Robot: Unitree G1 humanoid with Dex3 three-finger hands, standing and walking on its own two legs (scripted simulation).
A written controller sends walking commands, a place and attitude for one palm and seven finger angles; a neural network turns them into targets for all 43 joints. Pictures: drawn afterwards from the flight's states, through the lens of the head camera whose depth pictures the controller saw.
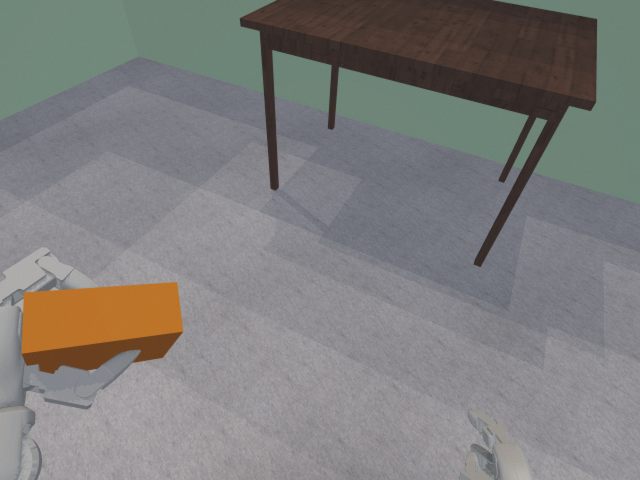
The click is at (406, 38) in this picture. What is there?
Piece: table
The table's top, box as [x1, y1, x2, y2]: [240, 0, 596, 110]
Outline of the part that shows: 240,18 241,26 588,110 591,109 595,102 596,19 493,0 276,0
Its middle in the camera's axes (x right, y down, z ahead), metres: +0.40 -0.80 +1.43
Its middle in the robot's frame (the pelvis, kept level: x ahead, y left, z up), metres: +1.63 -0.30 -0.01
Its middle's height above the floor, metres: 0.77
